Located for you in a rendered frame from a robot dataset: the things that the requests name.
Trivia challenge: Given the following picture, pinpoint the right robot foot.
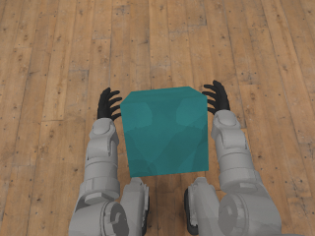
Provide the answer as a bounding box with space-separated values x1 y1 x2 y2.
184 188 199 236

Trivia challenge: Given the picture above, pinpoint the robot right hand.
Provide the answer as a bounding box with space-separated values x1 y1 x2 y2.
202 80 230 115

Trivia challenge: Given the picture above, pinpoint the carton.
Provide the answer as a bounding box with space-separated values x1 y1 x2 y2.
119 86 209 178

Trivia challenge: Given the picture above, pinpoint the robot left thigh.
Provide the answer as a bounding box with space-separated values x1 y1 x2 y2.
120 182 150 236

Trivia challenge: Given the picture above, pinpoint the right robot upper arm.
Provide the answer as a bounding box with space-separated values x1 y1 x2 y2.
218 192 305 236

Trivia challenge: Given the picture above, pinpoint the robot right forearm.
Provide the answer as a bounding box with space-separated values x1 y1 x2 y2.
211 109 273 202

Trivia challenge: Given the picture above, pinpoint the left robot upper arm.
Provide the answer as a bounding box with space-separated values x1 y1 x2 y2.
69 200 130 236

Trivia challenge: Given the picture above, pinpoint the robot left forearm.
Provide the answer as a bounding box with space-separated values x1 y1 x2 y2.
68 117 120 236

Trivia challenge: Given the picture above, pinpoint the robot left hand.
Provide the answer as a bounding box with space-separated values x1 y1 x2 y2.
96 88 122 122

